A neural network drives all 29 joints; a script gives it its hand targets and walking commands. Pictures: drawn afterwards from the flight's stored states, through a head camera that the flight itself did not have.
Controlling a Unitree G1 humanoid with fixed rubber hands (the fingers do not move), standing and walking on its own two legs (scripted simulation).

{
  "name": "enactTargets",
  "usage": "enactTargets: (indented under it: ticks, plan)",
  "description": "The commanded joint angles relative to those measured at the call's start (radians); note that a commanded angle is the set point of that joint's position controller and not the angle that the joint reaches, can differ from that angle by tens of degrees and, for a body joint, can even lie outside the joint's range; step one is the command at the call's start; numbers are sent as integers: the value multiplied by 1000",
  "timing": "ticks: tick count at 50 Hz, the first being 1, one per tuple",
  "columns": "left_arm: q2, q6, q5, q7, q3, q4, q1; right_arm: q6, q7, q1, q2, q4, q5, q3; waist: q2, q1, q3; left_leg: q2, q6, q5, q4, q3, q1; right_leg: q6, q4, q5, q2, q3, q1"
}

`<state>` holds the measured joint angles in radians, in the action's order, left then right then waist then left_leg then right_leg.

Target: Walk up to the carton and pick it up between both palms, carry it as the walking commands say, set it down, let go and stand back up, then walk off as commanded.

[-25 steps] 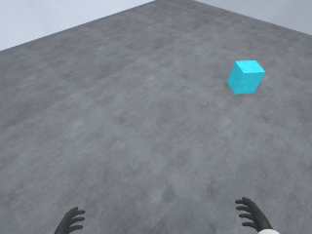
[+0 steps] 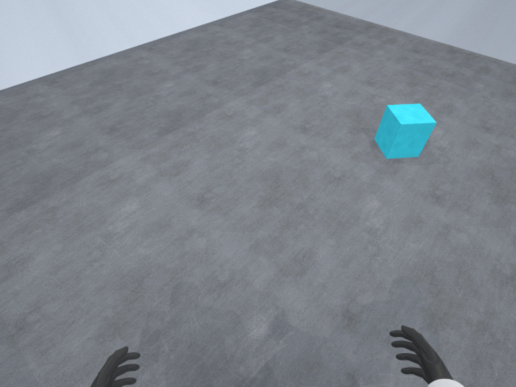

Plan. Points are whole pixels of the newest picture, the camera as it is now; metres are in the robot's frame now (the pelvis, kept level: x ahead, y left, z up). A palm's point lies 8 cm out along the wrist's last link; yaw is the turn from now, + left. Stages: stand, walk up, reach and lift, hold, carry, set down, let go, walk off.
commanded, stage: stand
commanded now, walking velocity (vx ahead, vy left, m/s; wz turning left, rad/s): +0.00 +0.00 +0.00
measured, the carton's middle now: (403, 131) +1.58 -0.94 -0.62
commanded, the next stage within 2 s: walk up in 0.32 s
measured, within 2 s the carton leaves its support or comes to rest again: neither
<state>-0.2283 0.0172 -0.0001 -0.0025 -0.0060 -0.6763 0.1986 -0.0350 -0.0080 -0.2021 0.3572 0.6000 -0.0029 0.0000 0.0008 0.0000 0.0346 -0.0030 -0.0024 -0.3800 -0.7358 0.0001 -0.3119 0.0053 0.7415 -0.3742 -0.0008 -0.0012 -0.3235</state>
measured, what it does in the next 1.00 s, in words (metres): steps to the right: right foot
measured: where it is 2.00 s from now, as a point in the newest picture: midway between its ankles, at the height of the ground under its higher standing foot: (339, 369)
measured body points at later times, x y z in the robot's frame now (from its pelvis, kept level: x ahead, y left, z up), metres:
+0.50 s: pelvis +0.00 +0.00 +0.00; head +0.00 +0.00 +0.45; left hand +0.15 +0.25 -0.10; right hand +0.17 -0.28 -0.07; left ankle +0.01 +0.12 -0.71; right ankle +0.02 -0.12 -0.71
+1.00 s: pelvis +0.08 -0.13 +0.00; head +0.10 -0.15 +0.45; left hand +0.21 +0.19 -0.07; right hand +0.18 -0.46 -0.08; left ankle +0.01 +0.04 -0.63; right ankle +0.10 -0.19 -0.71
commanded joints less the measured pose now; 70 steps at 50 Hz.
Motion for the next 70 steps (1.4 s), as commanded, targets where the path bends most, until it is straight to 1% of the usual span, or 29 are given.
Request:
enactTargets:
  ticks: [1, 25, 26, 27, 28, 29, 33, 35, 36, 39, 40, 41, 42, 43, 44, 46, 47, 50, 54, 57, 60, 61, 62, 63, 64, 65, 66, 68, 70]
  plan:
    - [-315, 41, -16, 0, -94, 16, -100, -35, -3, 76, 198, 2, -17, 77, -2, -3, 37, -90, -89, 138, 201, 140, -12, 86, -215, 120, -77, -149, -16]
    - [-320, 39, -10, 0, -92, 7, -104, -36, -6, 79, 203, 10, -17, 70, 14, -8, 34, -98, -91, 163, 216, 138, -7, 81, -199, 161, -69, -142, 2]
    - [-438, 28, -85, 60, -168, 110, -99, -68, -14, -210, 381, 34, -20, 150, -90, 40, -57, -170, -161, -283, 255, 308, 95, 103, -72, -265, -68, -157, -202]
    - [-406, 17, -87, 85, -163, 123, -168, -81, -20, -290, 437, 82, -29, 175, 36, 87, 30, -280, -233, -599, 393, 533, 234, 63, 112, -365, -39, -82, -479]
    - [-393, 6, -93, 97, -160, 148, -232, -93, -26, -316, 461, 90, -27, 191, 94, 99, 91, -401, -272, -678, 515, 697, 272, 38, 341, -205, -42, -40, -627]
    - [-413, 1, -90, 103, -165, 151, -227, -104, -34, -280, 454, 66, -17, 192, 12, 82, 88, -442, -269, -661, 542, 725, 263, 29, 391, -134, -79, -88, -659]
    - [-401, 3, -72, 135, -170, 125, -192, -129, -45, -219, 416, 48, -16, 180, 27, 33, 86, -340, -236, -368, 490, 494, 226, 15, 334, -53, -108, -124, -553]
    - [-390, 5, -66, 147, -164, 134, -198, -133, -47, -214, 423, 41, -18, 180, 32, 33, 48, -326, -230, -266, 441, 424, 216, 14, 269, -89, -113, -106, -502]
    - [-386, 2, -67, 150, -168, 141, -203, -132, -45, -219, 436, 40, -21, 177, 87, 34, 28, -324, -235, -252, 421, 400, 198, 14, 242, -114, -114, -100, -481]
    - [-400, 5, -53, 148, -173, 127, -138, -128, -45, -125, 457, 37, -22, 165, 123, -30, -15, -325, -221, -96, 322, 297, 75, 49, 36, -159, -111, -66, -258]
    - [-402, 15, -55, 141, -180, 90, -34, -123, -42, -82, 444, 28, -25, 154, 99, -92, -69, -287, -193, 5, 203, 209, -35, 69, -100, -98, -86, -41, -43]
    - [-441, 27, -64, 123, -203, 27, 133, -118, -39, -62, 396, 24, -28, 130, -29, -176, -148, -175, -134, 85, -98, 61, -215, 78, -202, -116, -14, -32, 251]
    - [-564, 34, -77, 100, -234, 6, 236, -118, -36, -112, 253, 23, -19, 79, -453, -220, -117, 31, -44, -162, -498, -65, -518, 85, -434, -362, -191, -389, 401]
    - [-630, 32, -52, 90, -231, 41, 177, -112, -51, -103, 274, 14, 1, 71, -475, -176, -116, 96, -16, -225, -580, 28, -643, 147, -583, -367, -338, -693, 360]
    - [-585, 29, -32, 91, -212, 62, 91, -106, -60, -80, 387, 40, 3, 93, -250, -136, -96, 16, -40, -176, -618, 83, -635, 141, -555, -438, -314, -644, 332]
    - [-508, 31, -26, 80, -198, 65, 64, -90, -50, -130, 371, 91, 7, 96, -130, -87, 49, -45, -31, -21, -602, 68, -603, 43, -513, -253, -255, -503, 233]
    - [-479, 34, -28, 74, -195, 57, 80, -84, -40, -162, 369, 99, 22, 97, -146, -86, 67, -54, -16, 47, -545, 62, -566, 6, -492, -67, -225, -436, 238]
    - [-432, 33, -40, 74, -176, 35, 136, -74, -33, -137, 356, 75, 16, 93, -140, -90, 29, -40, -26, 23, -341, 9, -472, 10, -418, 378, -193, -288, 304]
    - [-419, 21, -39, 76, -166, 30, 136, -76, -40, -70, 325, 25, 10, 82, -120, -116, 37, -42, -12, 13, -93, -49, -440, 70, -384, 577, -178, -219, 385]
    - [-411, 14, -41, 79, -162, 27, 144, -79, -47, -59, 315, 21, 10, 79, -76, -122, -5, -13, -24, 59, 26, -90, -382, 36, -362, 648, -163, -200, 455]
    - [-405, 10, -31, 81, -156, 70, 51, -82, -63, -192, 313, 64, 8, 84, -43, -43, -77, 50, -52, 110, 214, -178, -113, -16, -178, 890, -100, -83, 356]
    - [-395, 11, -27, 76, -150, 106, -26, -90, -73, -338, 322, 100, 3, 97, -11, 49, -129, 28, -101, 222, 310, -137, 164, -51, 3, 907, -77, -22, 138]
    - [-364, 20, -23, 73, -143, 144, -80, -92, -89, -475, 387, 136, -14, 128, 48, 140, -210, -79, -194, 260, 297, 42, 514, -135, 254, 707, -12, 35, -205]
    - [-304, 24, -29, 75, -126, 172, -92, -90, -97, -516, 430, 131, -15, 148, 286, 150, -290, -400, -356, 232, 255, 559, 739, -126, 551, -135, 56, -37, -555]
    - [-418, 19, -53, 71, -139, 167, -145, -90, -101, -442, 452, 103, 16, 163, 116, 139, -232, -465, -430, 39, 336, 701, 612, -97, 631, -238, 8, -174, -635]
    - [-453, 14, -50, 77, -142, 157, -179, -99, -105, -395, 452, 85, 24, 155, 31, 128, -152, -495, -441, 19, 371, 682, 514, -76, 700, -209, -36, -208, -655]
    - [-448, 15, -27, 83, -133, 165, -186, -114, -112, -296, 450, 69, 9, 148, 44, 97, -81, -498, -426, 164, 365, 598, 439, -57, 700, -185, -65, -222, -688]
    - [-439, 16, -19, 110, -128, 147, -71, -126, -105, -155, 429, 54, 6, 138, 16, -21, -46, -396, -294, 274, 333, 363, 249, -4, 414, -123, -111, -226, -496]
    - [-412, 17, -21, 132, -144, 139, -66, -126, -87, -154, 457, 60, -16, 140, 78, -22, -32, -331, -241, 316, 289, 249, 90, -1, 158, -214, -94, -156, -269]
